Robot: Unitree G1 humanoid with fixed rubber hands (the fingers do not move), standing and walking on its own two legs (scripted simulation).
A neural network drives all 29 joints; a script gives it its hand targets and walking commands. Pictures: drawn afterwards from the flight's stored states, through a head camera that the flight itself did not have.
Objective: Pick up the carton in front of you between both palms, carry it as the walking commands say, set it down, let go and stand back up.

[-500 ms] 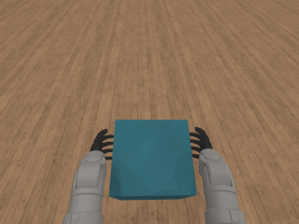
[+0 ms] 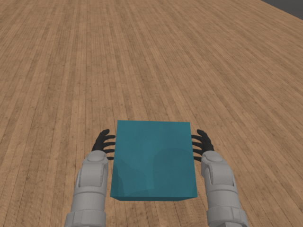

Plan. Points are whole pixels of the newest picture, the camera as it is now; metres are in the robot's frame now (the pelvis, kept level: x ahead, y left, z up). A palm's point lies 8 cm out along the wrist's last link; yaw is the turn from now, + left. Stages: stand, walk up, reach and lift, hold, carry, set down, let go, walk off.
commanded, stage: set down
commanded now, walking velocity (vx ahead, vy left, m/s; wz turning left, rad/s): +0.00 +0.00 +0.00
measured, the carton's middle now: (151, 165) +0.31 +0.00 -0.07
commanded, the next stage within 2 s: none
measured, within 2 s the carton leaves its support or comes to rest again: neither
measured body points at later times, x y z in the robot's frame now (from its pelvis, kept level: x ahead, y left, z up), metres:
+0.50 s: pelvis -0.04 +0.03 -0.06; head +0.15 +0.05 +0.34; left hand +0.36 +0.15 -0.15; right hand +0.35 -0.15 -0.13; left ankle +0.07 +0.13 -0.74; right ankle -0.02 -0.12 -0.74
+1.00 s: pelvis -0.05 +0.02 -0.20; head +0.20 +0.03 +0.18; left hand +0.41 +0.16 -0.29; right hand +0.40 -0.14 -0.28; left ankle +0.07 +0.13 -0.74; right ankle -0.02 -0.12 -0.74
